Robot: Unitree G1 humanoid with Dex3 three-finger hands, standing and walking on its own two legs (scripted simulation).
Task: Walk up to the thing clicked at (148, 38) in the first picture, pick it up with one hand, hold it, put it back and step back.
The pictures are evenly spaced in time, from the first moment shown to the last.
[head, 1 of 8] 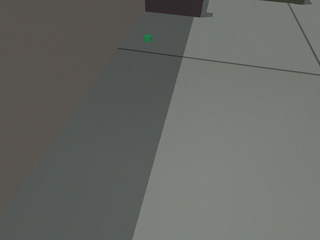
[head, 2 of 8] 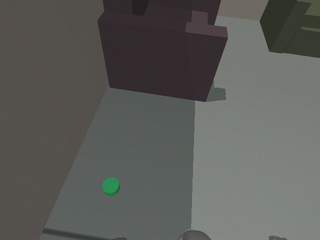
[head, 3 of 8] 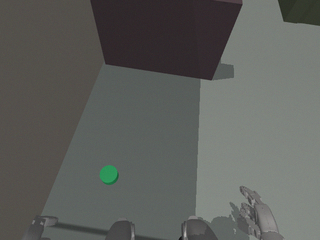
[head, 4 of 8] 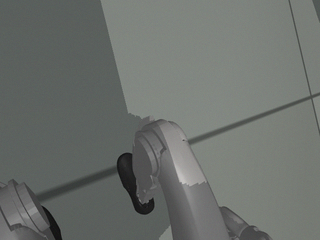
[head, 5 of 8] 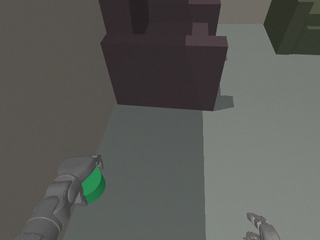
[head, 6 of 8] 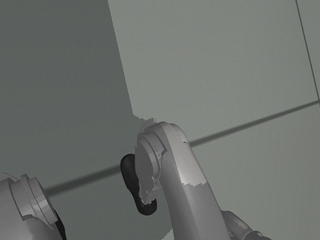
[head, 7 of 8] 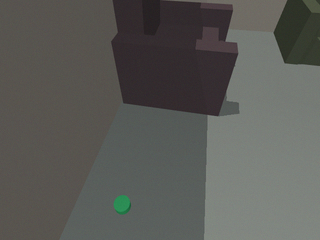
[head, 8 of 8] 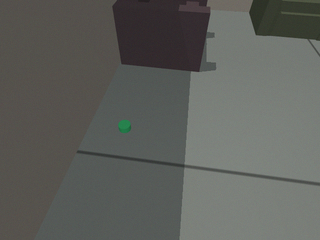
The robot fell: no
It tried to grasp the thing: yes
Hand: left
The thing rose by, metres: 0.68
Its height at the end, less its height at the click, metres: +0.00
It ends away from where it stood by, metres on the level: 0.01
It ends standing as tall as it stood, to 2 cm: yes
